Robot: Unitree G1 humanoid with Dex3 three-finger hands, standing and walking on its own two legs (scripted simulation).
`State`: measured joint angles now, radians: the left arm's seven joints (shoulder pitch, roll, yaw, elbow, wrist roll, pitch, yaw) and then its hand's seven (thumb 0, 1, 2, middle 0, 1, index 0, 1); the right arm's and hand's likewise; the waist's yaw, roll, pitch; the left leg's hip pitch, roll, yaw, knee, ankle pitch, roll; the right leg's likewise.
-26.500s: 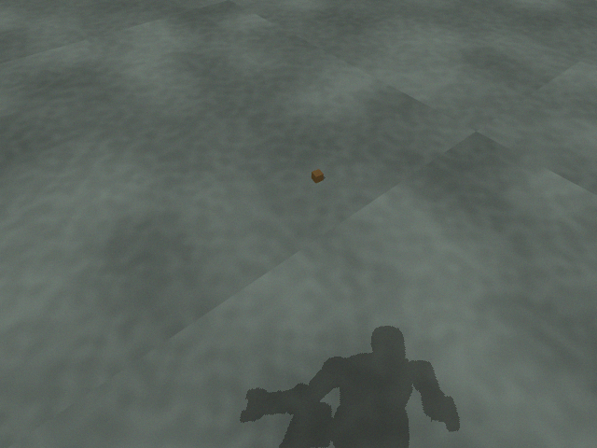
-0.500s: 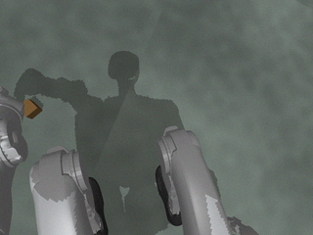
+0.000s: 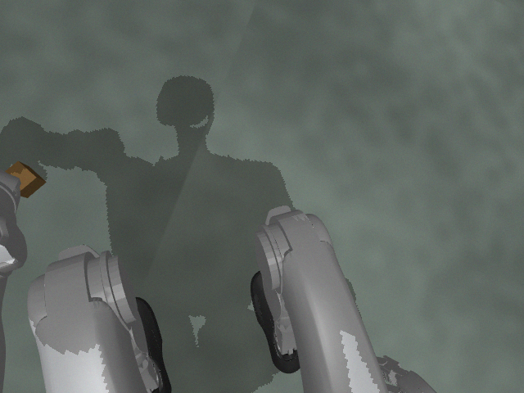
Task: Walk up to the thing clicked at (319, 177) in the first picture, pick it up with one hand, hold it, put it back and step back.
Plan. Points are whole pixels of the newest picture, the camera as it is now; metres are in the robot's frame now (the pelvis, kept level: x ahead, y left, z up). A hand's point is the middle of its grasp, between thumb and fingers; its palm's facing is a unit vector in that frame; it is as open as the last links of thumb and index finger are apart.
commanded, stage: lower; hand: left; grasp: from above
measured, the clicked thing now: (22, 180) +0.46 +0.33 -0.30
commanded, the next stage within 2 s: rest in 0.06 s
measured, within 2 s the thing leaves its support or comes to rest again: neither
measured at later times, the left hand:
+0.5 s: hand out of the picture +0.44 +0.33 -0.21, palm faces -0.21 -0.38 -0.90, open 4.4 cm
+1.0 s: hand (1, 183) +0.44 +0.33 -0.23, palm faces -0.20 -0.37 -0.90, open 4.6 cm
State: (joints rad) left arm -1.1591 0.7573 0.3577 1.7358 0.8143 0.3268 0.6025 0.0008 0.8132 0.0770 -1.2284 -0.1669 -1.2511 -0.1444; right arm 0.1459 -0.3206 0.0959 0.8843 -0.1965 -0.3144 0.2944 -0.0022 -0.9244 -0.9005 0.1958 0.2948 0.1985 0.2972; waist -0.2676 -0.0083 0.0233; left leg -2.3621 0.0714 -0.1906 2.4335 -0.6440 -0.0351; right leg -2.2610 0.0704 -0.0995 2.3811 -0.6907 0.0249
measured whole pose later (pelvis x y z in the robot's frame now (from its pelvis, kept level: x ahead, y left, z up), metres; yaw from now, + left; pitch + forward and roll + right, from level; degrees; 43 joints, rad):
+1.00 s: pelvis +0.00 +0.01 +0.00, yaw -5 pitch +27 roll -12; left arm -1.16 0.98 0.38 1.82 0.78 0.26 0.72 0.00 0.70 0.18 -1.11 -0.24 -1.13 -0.22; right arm 0.12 -0.35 0.26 0.81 -0.23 -0.39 0.36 0.00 -0.92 -0.90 0.20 0.30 0.20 0.30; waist -0.38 -0.11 0.19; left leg -2.33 0.07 -0.28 2.49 -0.68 -0.03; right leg -2.19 0.10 -0.17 2.36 -0.69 0.04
